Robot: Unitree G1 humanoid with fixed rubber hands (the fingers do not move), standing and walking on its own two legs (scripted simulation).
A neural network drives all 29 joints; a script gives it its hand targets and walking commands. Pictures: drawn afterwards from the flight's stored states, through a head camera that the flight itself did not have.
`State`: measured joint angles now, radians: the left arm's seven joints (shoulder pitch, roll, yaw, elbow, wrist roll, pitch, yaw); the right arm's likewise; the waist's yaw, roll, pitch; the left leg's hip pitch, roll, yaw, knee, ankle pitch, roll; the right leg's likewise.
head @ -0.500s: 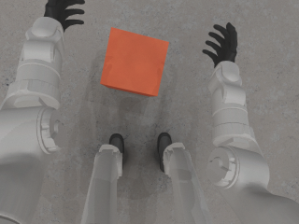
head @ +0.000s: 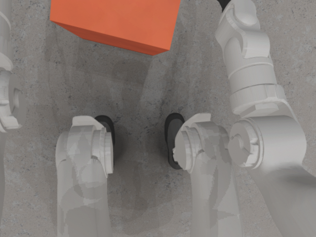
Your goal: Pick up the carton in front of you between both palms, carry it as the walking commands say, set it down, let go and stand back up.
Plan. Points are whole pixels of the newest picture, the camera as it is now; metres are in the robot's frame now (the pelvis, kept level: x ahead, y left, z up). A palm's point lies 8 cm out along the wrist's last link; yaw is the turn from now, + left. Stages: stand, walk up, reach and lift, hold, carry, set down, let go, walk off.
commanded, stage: reach and lift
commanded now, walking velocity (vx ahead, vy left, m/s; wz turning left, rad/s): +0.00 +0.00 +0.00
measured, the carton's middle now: out of the picture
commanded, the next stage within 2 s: none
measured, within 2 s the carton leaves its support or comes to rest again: leaves its support in 1.00 s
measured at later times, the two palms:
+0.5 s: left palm out of the picture +0.58 +0.23 -0.20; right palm (211, 8) +0.54 -0.11 -0.21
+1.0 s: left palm out of the picture +0.58 +0.21 -0.21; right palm out of the picture +0.56 -0.10 -0.20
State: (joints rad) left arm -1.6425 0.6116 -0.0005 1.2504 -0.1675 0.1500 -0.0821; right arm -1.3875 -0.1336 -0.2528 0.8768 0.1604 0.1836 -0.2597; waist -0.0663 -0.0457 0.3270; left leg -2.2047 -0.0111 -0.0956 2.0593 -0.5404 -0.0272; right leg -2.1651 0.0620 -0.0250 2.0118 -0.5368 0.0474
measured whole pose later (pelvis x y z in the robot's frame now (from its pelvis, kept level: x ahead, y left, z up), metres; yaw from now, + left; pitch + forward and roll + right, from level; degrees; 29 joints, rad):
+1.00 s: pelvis +0.00 +0.02 -0.05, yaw -1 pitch +35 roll -5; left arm -1.64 0.44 -0.01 1.21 -0.06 0.21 -0.04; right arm -1.49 -0.12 -0.45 0.98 0.03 0.21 -0.17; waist -0.01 -0.07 0.39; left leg -2.28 0.01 -0.05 2.27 -0.59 0.03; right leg -2.23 0.09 0.02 2.21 -0.58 0.10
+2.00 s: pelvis +0.03 +0.00 +0.16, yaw +5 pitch +37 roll -2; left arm -0.88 0.03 0.35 0.73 0.24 0.42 -0.03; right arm -0.79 0.15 -0.53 0.57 -0.21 0.36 -0.12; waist -0.02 -0.03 -0.26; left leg -1.68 -0.04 -0.07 1.52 -0.48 -0.02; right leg -1.65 0.06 0.04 1.51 -0.51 0.04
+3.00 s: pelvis +0.09 +0.00 +0.36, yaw +7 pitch -3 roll +0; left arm -0.31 -0.16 0.31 0.43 0.31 0.61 -0.02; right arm -0.36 0.18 -0.34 0.46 -0.31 0.56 -0.02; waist 0.00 0.00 -0.05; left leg -0.22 -0.01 -0.07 0.47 -0.21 -0.02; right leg -0.20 0.02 0.06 0.49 -0.24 0.00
